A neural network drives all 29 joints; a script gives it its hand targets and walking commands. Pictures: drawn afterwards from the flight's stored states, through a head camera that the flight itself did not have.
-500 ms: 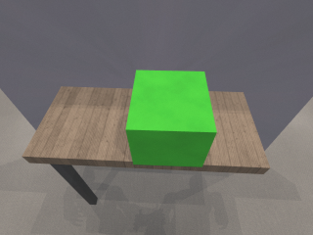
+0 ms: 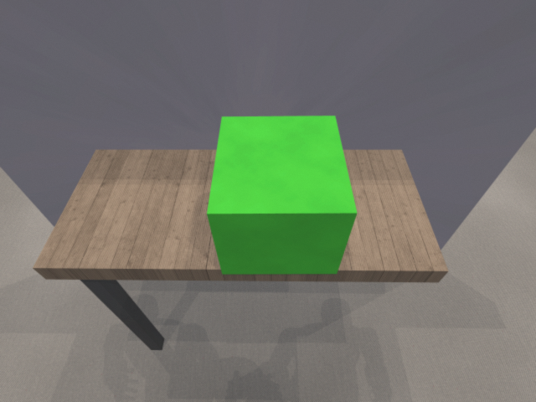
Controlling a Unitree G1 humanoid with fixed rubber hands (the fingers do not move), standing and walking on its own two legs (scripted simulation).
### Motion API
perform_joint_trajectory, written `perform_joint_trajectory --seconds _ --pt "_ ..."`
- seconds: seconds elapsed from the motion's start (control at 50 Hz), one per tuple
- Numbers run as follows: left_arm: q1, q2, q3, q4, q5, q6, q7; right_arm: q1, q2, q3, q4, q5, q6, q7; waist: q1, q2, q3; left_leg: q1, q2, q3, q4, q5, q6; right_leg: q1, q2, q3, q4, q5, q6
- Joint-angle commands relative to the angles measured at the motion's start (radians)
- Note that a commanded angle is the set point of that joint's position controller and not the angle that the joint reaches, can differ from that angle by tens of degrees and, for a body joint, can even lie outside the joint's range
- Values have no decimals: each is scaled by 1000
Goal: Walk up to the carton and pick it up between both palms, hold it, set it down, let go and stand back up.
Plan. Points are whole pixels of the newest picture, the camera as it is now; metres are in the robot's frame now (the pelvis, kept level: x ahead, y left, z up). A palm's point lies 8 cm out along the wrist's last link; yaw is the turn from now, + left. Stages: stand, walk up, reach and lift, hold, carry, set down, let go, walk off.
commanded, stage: walk up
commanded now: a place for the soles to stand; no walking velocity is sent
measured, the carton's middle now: (278, 194) +0.47 -0.01 +0.00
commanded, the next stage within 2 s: reach and lift in 1.22 s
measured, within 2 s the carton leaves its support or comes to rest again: neither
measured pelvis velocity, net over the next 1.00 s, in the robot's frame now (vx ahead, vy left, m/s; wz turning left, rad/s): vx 0.01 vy -0.01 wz -0.08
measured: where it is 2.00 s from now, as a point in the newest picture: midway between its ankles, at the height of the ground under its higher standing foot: outside the picture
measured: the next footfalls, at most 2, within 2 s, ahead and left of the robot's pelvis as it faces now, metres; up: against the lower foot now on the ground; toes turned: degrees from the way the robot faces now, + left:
none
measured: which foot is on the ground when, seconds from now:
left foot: down 0.00-1.00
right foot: down 0.00-1.00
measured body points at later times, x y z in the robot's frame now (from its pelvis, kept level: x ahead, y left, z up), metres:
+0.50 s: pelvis +0.01 +0.01 +0.00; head +0.02 +0.00 +0.45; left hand +0.04 +0.27 -0.15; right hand +0.04 -0.24 -0.16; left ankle -0.01 +0.12 -0.74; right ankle +0.07 -0.09 -0.74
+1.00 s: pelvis +0.01 -0.01 -0.01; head +0.03 -0.01 +0.44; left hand +0.08 +0.25 -0.15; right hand +0.02 -0.27 -0.15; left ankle -0.01 +0.12 -0.74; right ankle +0.07 -0.09 -0.74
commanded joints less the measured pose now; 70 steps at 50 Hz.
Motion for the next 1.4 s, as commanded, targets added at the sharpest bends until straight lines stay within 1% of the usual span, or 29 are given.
perform_joint_trajectory --seconds 0.0,0.06,0.1,0.16,0.28,0.3,0.32,0.38,0.5,0.58,0.64,0.74,0.82,0.84,0.9,0.92,0.98,1.02,1.04,1.08,1.12,1.2,1.22,1.24,1.26,1.3,1.32,1.36,1.38 --pt "34 133 22 -27 1 -8 6 45 -114 -18 -26 3 -8 -5 5 -15 18 -82 92 -117 -109 -100 51 9 -129 186 -124 -198 0" --pt "42 132 23 -27 3 -8 6 57 -110 -13 -20 1 -11 -5 10 -22 16 -91 96 -123 -119 -97 50 16 -123 180 -102 -154 -6" --pt "58 125 17 -18 -1 -7 6 53 -119 -18 -24 -1 -11 -3 16 19 25 -87 95 -121 -126 -117 50 0 -118 183 -103 -183 0" --pt "46 124 16 -19 4 -9 8 58 -121 -18 -22 2 -11 -5 18 -5 29 -88 111 -129 -133 -83 56 3 -110 170 -67 -97 -5" --pt "59 113 10 -14 3 -16 12 45 -128 -27 -32 2 -6 -3 11 14 12 -54 110 -117 -131 -57 60 -13 -105 179 -49 -79 4" --pt "51 149 26 -10 13 -7 10 54 -129 -30 -60 -10 -13 -8 0 -33 14 -48 147 -157 -145 -34 79 -21 -91 145 -10 -84 9" --pt "44 149 24 -18 16 -4 10 53 -154 -41 -67 -11 -15 -13 -3 -36 11 -39 173 -159 -144 -16 85 -38 -80 132 17 -70 13" --pt "51 118 19 -21 22 -3 10 29 -168 -43 -89 -17 -15 -17 10 13 22 -53 200 -155 -139 62 103 -24 -75 123 50 -17 29" --pt "77 120 21 -27 25 -3 10 18 -143 -44 -110 -16 -4 -15 4 38 -13 -11 151 -88 -85 82 82 -14 -102 167 35 112 3" --pt "53 160 39 -48 23 -1 11 26 -153 -42 -127 -17 -1 -15 -8 -48 -35 7 143 -67 -33 111 72 -9 -113 200 51 209 -13" --pt "52 152 40 -65 17 6 10 28 -147 -45 -134 -16 8 -15 -5 -29 -28 -6 128 -58 -26 0 71 -28 -121 224 5 108 -19" --pt "30 173 45 -86 7 13 8 58 -113 -40 -149 -9 10 -15 -28 -95 -50 38 68 -33 15 -84 57 -66 -139 290 -96 -29 -33" --pt "19 178 49 -93 13 21 5 52 -141 -42 -145 -15 3 -18 -3 -53 -15 17 90 -39 -13 -73 64 -57 -121 284 -87 -46 -20" --pt "24 172 49 -98 9 21 2 54 -144 -47 -147 -10 2 -19 -2 -70 -29 17 92 -42 -11 -86 69 -59 -122 279 -89 -56 -7" --pt "16 163 50 -110 15 20 -2 62 -157 -50 -152 -18 -3 -14 0 -7 -20 -9 117 -48 -49 -79 69 -25 -101 256 -63 -74 -4" --pt "10 162 51 -102 19 19 -2 66 -145 -53 -149 -16 -6 -14 -9 -20 -23 -2 122 -57 -66 -84 71 -35 -96 246 -55 -89 -2" --pt "1 152 48 -119 29 20 -5 46 -170 -58 -156 -18 -7 -14 0 52 -2 -59 194 -110 -130 -118 104 -19 -52 181 46 -56 12" --pt "4 142 51 -116 34 18 -6 35 -183 -66 -155 -18 -3 -14 1 33 21 -95 231 -124 -141 -129 122 -7 -35 161 84 -60 20" --pt "23 142 50 -117 29 16 -6 19 -191 -63 -167 -21 -2 -14 12 56 14 -89 226 -114 -142 -149 123 -18 -39 163 82 -68 21" --pt "22 155 56 -126 27 13 -5 25 -177 -61 -171 -17 3 -13 8 20 19 -103 217 -96 -130 -163 119 -21 -41 174 77 -91 24" --pt "38 152 53 -125 26 8 -3 15 -175 -58 -174 -17 4 -8 10 31 25 -98 206 -79 -105 -145 116 -15 -53 191 67 -41 25" --pt "50 183 59 -126 6 7 5 61 -142 -52 -166 -9 16 -7 -8 -143 5 -28 54 9 80 -150 48 -58 -141 391 -136 -19 10" --pt "-622 265 73 -378 -64 196 -12 -560 -95 -155 -371 -121 -52 32 -31 -123 -22 -402 58 -40 193 -288 11 -75 -149 169 123 -440 20" --pt "-484 250 64 -425 -51 309 11 -437 -128 -175 -372 -143 -41 62 2 -133 44 -483 50 -3 231 -296 4 -16 -154 153 152 -542 3" --pt "-490 237 82 -490 -25 384 12 -417 -118 -173 -380 -131 -25 79 1 -149 4 -445 58 4 231 -253 -2 -4 -157 155 137 -559 -4" --pt "-421 206 90 -562 20 507 -6 -324 -126 -173 -386 -66 40 90 11 -76 -106 -398 64 -7 262 -155 -36 36 -156 183 154 -285 16" --pt "-385 229 105 -589 56 563 -22 -250 -129 -172 -401 -27 72 79 -7 -60 -177 -382 52 -1 296 -139 -55 83 -153 184 163 -186 25" --pt "-276 228 129 -616 112 644 -68 -143 -101 -135 -413 44 114 38 -28 -46 -253 -343 55 -9 387 -133 -94 114 -192 232 153 -216 22" --pt "-211 214 129 -640 130 679 -83 -91 -123 -128 -401 58 133 19 -55 -24 -263 -304 55 -3 375 -91 -98 108 -165 185 175 -108 19"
